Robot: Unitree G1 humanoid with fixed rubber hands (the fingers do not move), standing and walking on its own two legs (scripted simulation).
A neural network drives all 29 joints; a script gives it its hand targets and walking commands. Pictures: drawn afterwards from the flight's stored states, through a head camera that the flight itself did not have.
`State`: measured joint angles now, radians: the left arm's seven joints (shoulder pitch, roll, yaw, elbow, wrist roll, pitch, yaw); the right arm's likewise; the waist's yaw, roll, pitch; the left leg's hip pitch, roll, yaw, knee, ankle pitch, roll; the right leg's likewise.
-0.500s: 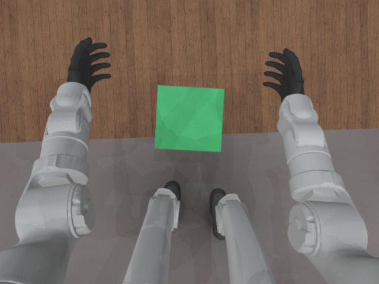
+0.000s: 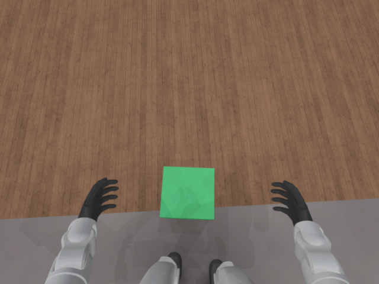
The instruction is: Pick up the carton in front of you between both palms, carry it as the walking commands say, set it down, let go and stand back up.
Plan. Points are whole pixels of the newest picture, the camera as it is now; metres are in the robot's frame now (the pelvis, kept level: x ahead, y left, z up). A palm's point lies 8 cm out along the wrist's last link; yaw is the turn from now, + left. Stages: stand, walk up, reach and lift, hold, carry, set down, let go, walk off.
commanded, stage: let go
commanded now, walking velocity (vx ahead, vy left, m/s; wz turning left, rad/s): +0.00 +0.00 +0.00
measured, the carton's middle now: (188, 195) +0.38 +0.03 -0.62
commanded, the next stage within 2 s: stand in 0.64 s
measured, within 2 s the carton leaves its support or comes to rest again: neither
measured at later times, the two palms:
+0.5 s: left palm (84, 258) +0.17 +0.21 -0.04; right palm (337, 259) +0.17 -0.25 -0.04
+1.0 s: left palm (50, 265) +0.15 +0.28 -0.06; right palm (357, 267) +0.16 -0.29 -0.06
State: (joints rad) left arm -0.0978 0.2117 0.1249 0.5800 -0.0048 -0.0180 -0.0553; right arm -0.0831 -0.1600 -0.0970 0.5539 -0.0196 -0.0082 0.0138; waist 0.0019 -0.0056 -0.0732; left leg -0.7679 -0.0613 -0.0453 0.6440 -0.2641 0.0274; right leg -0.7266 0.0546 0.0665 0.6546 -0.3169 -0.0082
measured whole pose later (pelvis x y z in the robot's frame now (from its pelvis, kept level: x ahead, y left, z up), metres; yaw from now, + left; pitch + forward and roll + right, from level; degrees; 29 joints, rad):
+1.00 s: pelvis +0.02 -0.01 +0.02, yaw +0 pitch +0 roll +0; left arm 0.20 0.34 0.06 0.69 0.03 0.03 0.02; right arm 0.17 -0.33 -0.04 0.76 -0.04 0.00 -0.03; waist 0.01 -0.02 0.00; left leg -0.20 -0.05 -0.05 0.49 -0.29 0.02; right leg -0.14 0.06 0.07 0.47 -0.32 -0.02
